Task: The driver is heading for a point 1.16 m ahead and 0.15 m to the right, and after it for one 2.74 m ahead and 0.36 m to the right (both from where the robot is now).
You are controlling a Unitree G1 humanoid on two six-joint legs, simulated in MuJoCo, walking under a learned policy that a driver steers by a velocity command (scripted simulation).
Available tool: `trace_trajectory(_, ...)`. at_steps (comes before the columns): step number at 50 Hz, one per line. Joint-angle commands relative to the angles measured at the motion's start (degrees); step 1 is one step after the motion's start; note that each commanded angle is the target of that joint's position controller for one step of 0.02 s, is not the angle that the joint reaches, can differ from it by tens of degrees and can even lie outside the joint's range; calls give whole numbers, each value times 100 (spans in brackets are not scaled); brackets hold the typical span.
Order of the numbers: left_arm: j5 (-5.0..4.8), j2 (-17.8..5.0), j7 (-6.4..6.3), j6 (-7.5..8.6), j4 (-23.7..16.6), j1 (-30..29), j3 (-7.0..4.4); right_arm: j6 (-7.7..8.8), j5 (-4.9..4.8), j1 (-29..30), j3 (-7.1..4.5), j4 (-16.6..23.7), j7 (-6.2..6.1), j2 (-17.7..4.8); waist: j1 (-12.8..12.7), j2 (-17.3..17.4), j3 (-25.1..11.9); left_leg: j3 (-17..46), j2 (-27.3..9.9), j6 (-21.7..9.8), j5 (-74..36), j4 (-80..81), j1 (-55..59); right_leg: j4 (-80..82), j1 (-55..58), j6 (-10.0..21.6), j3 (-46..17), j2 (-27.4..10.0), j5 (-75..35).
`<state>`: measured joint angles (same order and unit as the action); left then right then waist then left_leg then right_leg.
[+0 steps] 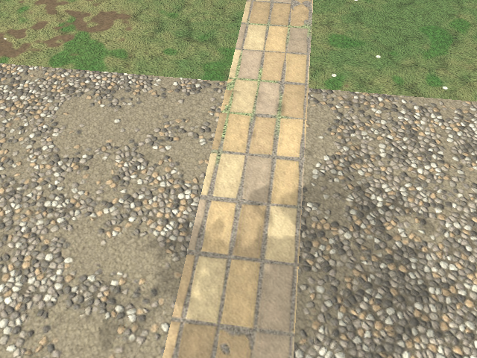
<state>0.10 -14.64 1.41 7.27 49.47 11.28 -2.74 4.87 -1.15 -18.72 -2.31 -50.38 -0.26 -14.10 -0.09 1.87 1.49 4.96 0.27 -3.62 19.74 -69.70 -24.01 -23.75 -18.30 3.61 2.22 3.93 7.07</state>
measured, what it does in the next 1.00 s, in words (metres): walks ahead: left foot, then right foot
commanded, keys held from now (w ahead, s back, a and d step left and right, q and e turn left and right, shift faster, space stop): no key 0.40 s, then w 0.60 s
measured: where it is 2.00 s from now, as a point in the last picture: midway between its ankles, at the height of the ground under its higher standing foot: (243, 221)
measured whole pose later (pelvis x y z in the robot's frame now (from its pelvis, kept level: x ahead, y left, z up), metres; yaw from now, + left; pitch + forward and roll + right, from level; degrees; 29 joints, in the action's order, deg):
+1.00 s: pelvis +0.30 +0.01 +0.01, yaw -1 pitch +3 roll +1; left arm 0.0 -11.2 -0.7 4.8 59.5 27.1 -1.5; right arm 4.1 -1.1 -5.3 -4.1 -49.0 0.6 -14.8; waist -5.2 1.9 -2.1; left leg 0.6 -4.2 -0.8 -1.5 -40.1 -37.8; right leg -11.1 -0.1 1.2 1.5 -0.9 14.0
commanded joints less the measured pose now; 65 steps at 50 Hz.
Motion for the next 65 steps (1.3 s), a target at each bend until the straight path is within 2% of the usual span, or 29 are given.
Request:
trace_trajectory(1, 58, -391, 34, 68, -182, 33, -28, 40, 48, -183, -112, 368, -42, -343, 156, -458, -181, 59, -634, 84, -299, 205, -903, 1452, 681, 1081, -1723, -1607, -1240)
trace_trajectory(5, 57, -684, -48, 27, 42, 250, -56, 19, 161, 227, -23, 575, -82, -142, 164, -483, -263, -263, -557, 355, -1093, 1720, -750, 1268, 503, 1032, -661, -1403, -3757)
trace_trajectory(10, -47, -831, -132, -164, 265, 646, -38, -24, 113, 1051, -1, 744, -21, -221, -160, -638, -451, -378, -228, 361, -2321, 3345, -81, 977, 806, 757, -448, -1312, -3065)
trace_trajectory(14, -136, -776, -168, -278, 328, 455, -17, 7, 203, 898, -117, 736, 3, -509, 94, -575, -542, -365, -87, 61, -2383, 4414, 571, 99, 1152, 451, -702, -1326, -2281)
trace_trajectory(15, -83, -671, -171, -272, 358, 661, 16, 22, 246, 665, -196, 657, -34, -755, 99, -330, -693, -203, -287, -75, -3618, 4654, 1180, -383, 1039, 236, -609, -1021, -1930)
trace_trajectory(16, 80, -417, -156, -209, 353, 1109, 107, 7, 311, 384, -264, 658, -67, -1133, -72, 327, -1244, 519, -1136, -491, -5822, 4139, 2480, -1263, 269, -15, -399, -615, -421)
trace_trajectory(17, 60, 61, -144, -209, 564, 1725, 270, -84, 312, 199, -184, 599, -74, -841, -108, 1159, -1814, 1390, -2031, -1362, -6348, 4095, 3286, -2283, -523, -315, -245, -327, 1910)
trace_trajectory(18, -23, -271, -148, -307, 566, 1453, 206, -134, 240, 51, -71, 548, -22, -400, 101, 1032, -1800, 1811, -2100, -1525, -5427, 4427, 2985, -2936, -755, -472, -479, -387, 3188)
trace_trajectory(19, -74, -526, -169, -420, 466, 1106, 126, -146, 182, 251, -51, 531, 20, -392, 81, 726, -1442, 1766, -1928, -1348, -4201, 4653, 2546, -3277, -988, -524, -584, -518, 3233)
trace_trajectory(21, -40, -601, -267, -641, 418, 758, 46, -175, 155, 800, -126, 615, 21, -681, -43, 331, -974, 1518, -1666, -1034, -1885, 5205, 1581, -3232, -1000, -612, -533, -708, 2643)
trace_trajectory(23, -58, -599, -315, -697, 408, 673, 0, -235, 142, 957, -265, 597, -33, -1042, -86, 663, -679, 1462, -1439, -917, 409, 5892, 844, -3168, -798, -587, -243, -635, 2128)
trace_trajectory(24, -56, -564, -324, -668, 432, 687, -17, -222, 135, 976, -272, 574, -53, -1007, -118, 765, -603, 1374, -1369, -894, 738, 6063, 639, -3131, -709, -531, -172, -612, 1967)
trace_trajectory(30, -33, -354, -278, -417, 531, 512, -26, -103, 4, 896, -312, 392, -85, -874, -158, 623, -582, 894, -1232, -867, 708, 6197, 457, -1568, 15, -139, 0, -555, 1318)
trace_trajectory(34, -15, -314, -231, -387, 859, 1220, -50, -213, -83, 1105, -271, 407, -99, -669, -586, 266, -392, 495, -833, -451, 1349, 5452, -425, -173, 1278, 177, 95, -461, 1076)
trace_trajectory(35, 21, -525, -246, -369, 991, 1785, -84, -210, -38, 1366, -172, 556, -75, -294, -753, -585, -336, -3, -378, -129, 1129, 3989, -1260, 610, 1813, 444, -1202, -1371, 2050)
trace_trajectory(36, -15, -1089, -236, -378, 920, 1779, -189, -128, -28, 1436, -127, 707, -37, -55, -625, -1674, 20, -751, 204, 110, 629, 2565, -2473, 1542, 1993, 854, -2983, -2444, 3393)
trace_trajectory(37, 127, -1320, -240, -298, 843, 1549, -249, -17, -61, 1499, -198, 766, -27, -402, -523, -1667, 384, -180, -64, -18, 483, 1851, -2841, 1919, 1506, 1205, -3860, -2840, 4050)
trace_trajectory(39, 21, -809, -222, -140, 605, 889, -133, 37, -23, 1173, -292, 551, 9, -738, -155, -1133, 396, -5, -348, -26, -492, 1555, -2978, 1814, 1642, 797, -2949, -2342, 2999)
trace_trajectory(43, -19, -506, -199, -122, 714, 1300, -46, 23, 88, 1323, -274, 426, 7, -423, -228, -816, 106, -330, -429, 185, -1638, 1802, -2463, 1805, 1709, 537, -1541, -1796, 875)
trace_trajectory(48, -8, -612, -243, -188, 792, 1644, -49, 20, 2, 2110, -151, 638, 92, -149, -491, -870, 282, -587, -371, 319, -2281, 3013, -1827, 1802, 1533, 522, -842, -1596, -76)
trace_trajectory(55, -130, -793, -247, -305, 964, 1883, -167, 95, -61, 2648, -93, 908, 297, -299, -490, -960, 614, -701, -265, 39, -1589, 4011, -1211, 1359, 2096, 535, -798, -2016, -778)
trace_trajectory(57, -142, -885, -251, -340, 914, 1649, -215, 108, -23, 1886, -228, 722, 276, -576, 13, -1032, 143, -913, 26, -186, -1393, 4165, 59, 501, 2064, 400, -586, -1930, -2676)
trace_trajectory(58, -116, -795, -248, -352, 860, 1530, -188, 100, -41, 846, -385, 393, 229, -854, 498, -904, -493, -933, 107, -374, -1497, 4186, 1457, -601, 1691, 244, -329, -1649, -3373)
trace_trajectory(59, -6, -617, -238, -332, 660, 1418, -109, 80, 22, -348, -521, 146, 153, -1300, 939, -239, -1451, 281, -966, -742, -1510, 3970, 3460, -2483, 307, 30, -92, -1324, -1997)
trace_trajectory(60, -26, 273, -177, -190, 567, 2071, 141, 42, 54, -729, -571, -12, 186, -1721, 579, 1517, -2427, 3090, -2347, -1661, -275, 4803, 5223, -4501, -1793, -301, -200, -212, 2064)
trace_trajectory(61, -203, -304, -147, -28, 645, 1738, -9, 39, 56, -615, -417, 0, 186, -1149, 720, 1068, -2245, 3547, -2276, -1549, 134, 5292, 4851, -5289, -2364, -205, -968, -422, 2463)
trace_trajectory(62, -311, -644, -140, 55, 434, 1153, -109, 59, 49, -48, -326, 83, 173, -879, 599, 827, -1303, 2607, -2053, -1255, -303, 5327, 4059, -5440, -2741, -86, -810, -730, 2015)
trace_trajectory(63, -275, -652, -183, 66, 384, 858, -124, 68, 56, 436, -266, 185, 179, -709, 404, 300, -899, 1888, -1820, -1089, -926, 5454, 3161, -5213, -2480, -69, -669, -1013, 1458)
trace_trajectory(65, -160, -441, -235, -59, 398, 885, -183, 105, 152, 850, -179, 183, 215, -394, 19, 225, -461, 944, -1414, -924, -1545, 5816, 1991, -4647, -1848, -79, -673, -1303, 894)
Next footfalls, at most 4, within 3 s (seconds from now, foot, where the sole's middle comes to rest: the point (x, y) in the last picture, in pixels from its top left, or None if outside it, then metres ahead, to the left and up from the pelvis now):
0.30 left None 0.29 0.13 -0.77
0.70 right None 0.24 -0.09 -0.77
1.18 left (193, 330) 0.55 0.17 -0.77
1.72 right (279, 239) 0.85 -0.09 -0.77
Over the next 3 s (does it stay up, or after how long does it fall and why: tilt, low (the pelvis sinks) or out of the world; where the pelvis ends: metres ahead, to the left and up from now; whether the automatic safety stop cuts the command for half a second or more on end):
stays up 1.31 -0.20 0.01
